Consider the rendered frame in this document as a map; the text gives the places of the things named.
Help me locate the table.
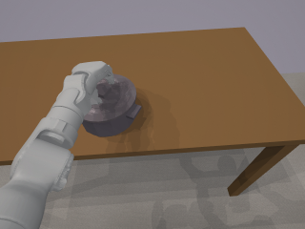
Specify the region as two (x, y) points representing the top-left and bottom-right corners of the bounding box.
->
(0, 27), (305, 197)

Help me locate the knob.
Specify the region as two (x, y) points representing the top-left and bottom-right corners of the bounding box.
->
(96, 84), (112, 99)

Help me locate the pot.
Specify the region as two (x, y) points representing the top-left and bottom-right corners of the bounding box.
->
(82, 102), (142, 137)

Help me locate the left robot hand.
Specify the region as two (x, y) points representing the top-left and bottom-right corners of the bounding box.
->
(71, 61), (114, 105)

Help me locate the lid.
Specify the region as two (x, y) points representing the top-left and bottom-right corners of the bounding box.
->
(84, 73), (137, 124)

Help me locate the robot left upper arm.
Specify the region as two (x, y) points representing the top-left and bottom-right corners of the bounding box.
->
(0, 138), (74, 229)

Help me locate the left robot forearm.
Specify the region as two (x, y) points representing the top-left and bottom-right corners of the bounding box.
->
(10, 69), (97, 179)

